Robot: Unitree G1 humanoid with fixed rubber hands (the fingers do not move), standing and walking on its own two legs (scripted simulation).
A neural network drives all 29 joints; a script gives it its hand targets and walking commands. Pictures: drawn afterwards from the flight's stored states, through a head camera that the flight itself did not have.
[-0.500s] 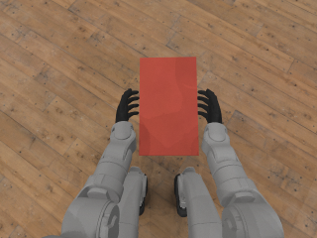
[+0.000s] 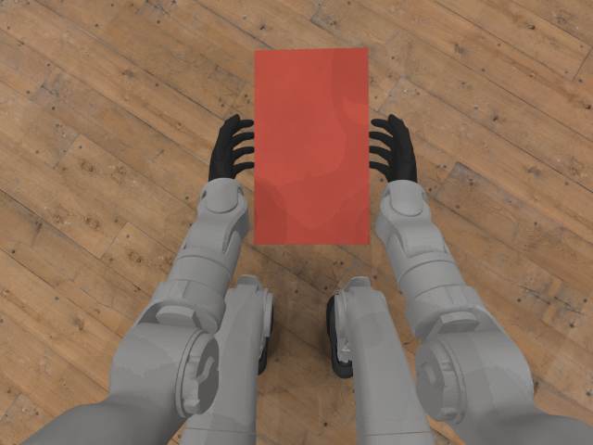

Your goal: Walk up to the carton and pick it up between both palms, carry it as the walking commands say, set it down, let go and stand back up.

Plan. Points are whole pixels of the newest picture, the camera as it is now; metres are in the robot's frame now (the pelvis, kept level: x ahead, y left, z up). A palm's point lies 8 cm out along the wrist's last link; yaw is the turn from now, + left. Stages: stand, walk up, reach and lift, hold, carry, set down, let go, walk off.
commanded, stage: set down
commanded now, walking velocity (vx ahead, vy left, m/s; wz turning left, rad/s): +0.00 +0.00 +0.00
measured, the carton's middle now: (311, 163) +0.47 -0.01 -0.20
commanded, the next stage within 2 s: none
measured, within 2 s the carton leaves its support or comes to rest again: neither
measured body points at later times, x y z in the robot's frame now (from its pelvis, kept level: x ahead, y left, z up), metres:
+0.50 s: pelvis -0.01 +0.02 -0.09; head +0.26 +0.01 +0.27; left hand +0.48 +0.11 -0.19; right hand +0.47 -0.12 -0.19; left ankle +0.09 +0.12 -0.56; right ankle +0.09 -0.10 -0.56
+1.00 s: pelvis -0.02 +0.01 -0.15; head +0.29 +0.00 +0.17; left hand +0.50 +0.11 -0.27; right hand +0.50 -0.13 -0.27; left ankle +0.09 +0.12 -0.56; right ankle +0.09 -0.10 -0.56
